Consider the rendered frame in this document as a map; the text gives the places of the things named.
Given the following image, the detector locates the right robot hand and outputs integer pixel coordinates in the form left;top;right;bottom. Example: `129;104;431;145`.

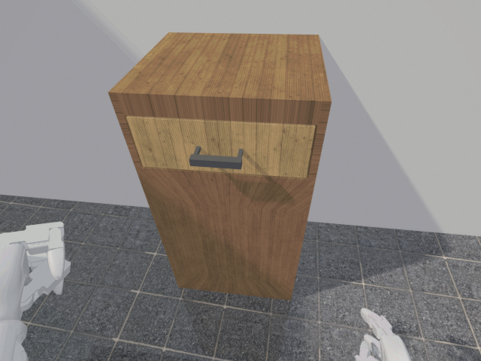
355;308;412;361

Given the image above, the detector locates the handle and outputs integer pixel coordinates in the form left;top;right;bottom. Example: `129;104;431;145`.
189;146;243;169

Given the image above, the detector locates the left robot hand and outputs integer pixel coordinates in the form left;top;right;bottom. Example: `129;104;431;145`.
0;222;71;321

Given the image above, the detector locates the cabinet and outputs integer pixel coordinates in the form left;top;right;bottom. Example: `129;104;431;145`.
108;32;331;301

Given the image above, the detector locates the drawer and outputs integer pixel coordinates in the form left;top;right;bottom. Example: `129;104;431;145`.
127;116;315;178

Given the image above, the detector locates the left robot forearm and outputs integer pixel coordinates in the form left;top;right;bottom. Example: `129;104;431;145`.
0;320;29;361

